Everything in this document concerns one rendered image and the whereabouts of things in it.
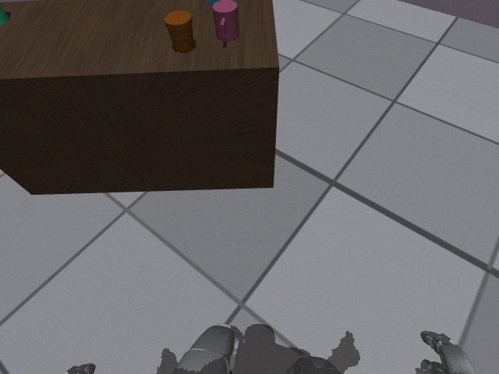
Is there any right robot hand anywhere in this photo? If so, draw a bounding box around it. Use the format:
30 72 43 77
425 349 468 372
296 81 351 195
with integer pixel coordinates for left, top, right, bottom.
416 331 477 374

